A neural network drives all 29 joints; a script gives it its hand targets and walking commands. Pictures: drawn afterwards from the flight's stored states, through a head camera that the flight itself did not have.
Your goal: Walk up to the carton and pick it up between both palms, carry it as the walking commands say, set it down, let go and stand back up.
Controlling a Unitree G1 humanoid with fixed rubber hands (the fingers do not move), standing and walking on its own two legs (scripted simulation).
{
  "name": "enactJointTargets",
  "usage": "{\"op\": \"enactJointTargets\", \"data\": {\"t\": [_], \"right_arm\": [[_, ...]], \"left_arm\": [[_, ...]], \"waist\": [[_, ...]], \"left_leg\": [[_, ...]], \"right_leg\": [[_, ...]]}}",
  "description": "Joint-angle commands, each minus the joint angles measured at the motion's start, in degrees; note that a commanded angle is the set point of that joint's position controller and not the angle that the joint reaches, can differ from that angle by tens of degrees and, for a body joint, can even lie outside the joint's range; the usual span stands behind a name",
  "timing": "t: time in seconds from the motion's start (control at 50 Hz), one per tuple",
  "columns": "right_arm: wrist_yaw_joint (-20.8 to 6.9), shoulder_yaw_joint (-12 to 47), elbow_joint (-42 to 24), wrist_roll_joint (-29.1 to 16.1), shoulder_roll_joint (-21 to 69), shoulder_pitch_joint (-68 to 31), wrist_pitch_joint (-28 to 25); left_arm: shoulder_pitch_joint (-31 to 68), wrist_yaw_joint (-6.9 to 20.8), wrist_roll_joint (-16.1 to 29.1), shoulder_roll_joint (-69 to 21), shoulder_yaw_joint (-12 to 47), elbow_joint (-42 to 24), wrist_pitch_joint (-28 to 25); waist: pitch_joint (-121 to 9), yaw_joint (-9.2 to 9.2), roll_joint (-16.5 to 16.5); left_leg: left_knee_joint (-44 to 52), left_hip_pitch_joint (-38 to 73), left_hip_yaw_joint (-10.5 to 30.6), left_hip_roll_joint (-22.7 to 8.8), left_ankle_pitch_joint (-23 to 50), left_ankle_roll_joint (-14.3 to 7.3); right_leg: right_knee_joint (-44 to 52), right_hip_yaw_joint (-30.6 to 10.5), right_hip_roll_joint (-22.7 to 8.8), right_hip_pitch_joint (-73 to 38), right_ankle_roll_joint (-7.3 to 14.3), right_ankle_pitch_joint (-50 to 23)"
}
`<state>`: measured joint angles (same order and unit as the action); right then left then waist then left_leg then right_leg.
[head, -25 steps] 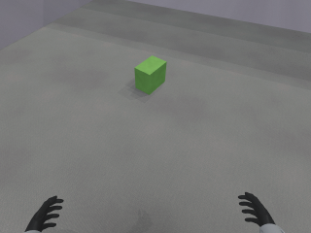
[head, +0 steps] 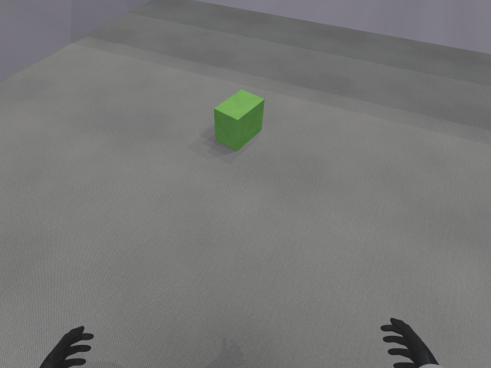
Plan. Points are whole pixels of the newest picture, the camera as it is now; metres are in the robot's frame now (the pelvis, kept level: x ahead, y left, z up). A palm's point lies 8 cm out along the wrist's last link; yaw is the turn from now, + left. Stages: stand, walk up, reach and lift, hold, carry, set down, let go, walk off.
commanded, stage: stand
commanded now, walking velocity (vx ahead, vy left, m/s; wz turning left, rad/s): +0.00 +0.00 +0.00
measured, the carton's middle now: (239, 120) +1.55 -0.03 -0.64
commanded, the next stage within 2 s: walk up in 1.74 s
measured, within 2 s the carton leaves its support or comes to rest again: neither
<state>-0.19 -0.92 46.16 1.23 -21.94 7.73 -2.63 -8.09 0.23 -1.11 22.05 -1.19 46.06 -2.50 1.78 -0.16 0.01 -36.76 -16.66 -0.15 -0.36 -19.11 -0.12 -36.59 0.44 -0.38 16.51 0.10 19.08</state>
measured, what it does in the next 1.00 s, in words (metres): stands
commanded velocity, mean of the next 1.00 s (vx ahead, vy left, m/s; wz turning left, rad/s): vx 0.00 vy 0.00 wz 0.00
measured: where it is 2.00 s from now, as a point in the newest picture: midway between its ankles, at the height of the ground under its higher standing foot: outside the picture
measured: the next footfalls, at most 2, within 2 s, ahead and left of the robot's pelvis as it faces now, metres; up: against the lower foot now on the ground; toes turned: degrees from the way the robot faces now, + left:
none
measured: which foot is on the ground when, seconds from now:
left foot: down 0.00-1.00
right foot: down 0.00-1.00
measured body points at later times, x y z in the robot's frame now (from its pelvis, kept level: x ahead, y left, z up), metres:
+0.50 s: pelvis +0.00 +0.00 +0.02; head +0.00 +0.00 +0.47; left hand +0.12 +0.31 -0.09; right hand +0.13 -0.31 -0.09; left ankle +0.01 +0.12 -0.72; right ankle +0.01 -0.12 -0.72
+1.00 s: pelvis +0.00 +0.00 +0.02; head +0.00 +0.00 +0.47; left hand +0.11 +0.32 -0.09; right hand +0.11 -0.32 -0.09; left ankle +0.01 +0.12 -0.72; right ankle +0.01 -0.12 -0.72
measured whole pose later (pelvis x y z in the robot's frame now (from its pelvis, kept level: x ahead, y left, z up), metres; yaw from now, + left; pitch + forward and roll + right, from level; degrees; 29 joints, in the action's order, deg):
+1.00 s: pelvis +0.00 +0.00 +0.02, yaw +0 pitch -2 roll +0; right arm -0.1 -0.2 60.7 0.7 -22.6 4.8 -1.4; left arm -4.8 0.0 -0.6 22.8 0.0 60.6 -1.4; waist 2.3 -0.1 0.0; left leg -20.2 -7.6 -0.4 -0.3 -10.4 0.1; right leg -20.3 0.3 -0.4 7.6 -0.2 10.5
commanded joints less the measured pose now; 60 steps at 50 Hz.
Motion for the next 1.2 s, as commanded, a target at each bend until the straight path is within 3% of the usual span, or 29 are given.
{"op": "enactJointTargets", "data": {"t": [0.0, 0.56, 1.18], "right_arm": [[0.22, -2.11, -2.29, -0.16, -9.58, -2.78, -0.66], [0.17, -0.94, 9.75, -0.50, -10.28, -5.58, 0.26], [0.40, -1.06, 12.33, -0.57, -10.60, -5.26, 0.80]], "left_arm": [[2.72, -0.20, 0.15, 9.51, -2.06, -2.24, -0.66], [5.62, -0.27, 0.46, 10.32, -0.59, 9.77, 0.12], [5.54, -0.51, 0.56, 10.68, -0.55, 12.30, 0.64]], "waist": [[-4.14, 0.02, -0.18], [-2.70, -0.01, -0.06], [-2.74, 0.09, -0.07]], "left_leg": [[7.76, 1.78, 5.50, -4.95, 9.86, -3.32], [18.44, 8.05, 5.45, -6.33, 12.07, -1.66], [20.35, 9.70, 5.35, -6.90, 14.20, -1.37]], "right_leg": [[7.57, -5.46, -4.88, -1.96, 3.39, -9.79], [18.25, -5.76, -6.41, -7.93, 1.84, -11.88], [20.12, -5.65, -6.96, -9.48, 1.59, -14.04]]}}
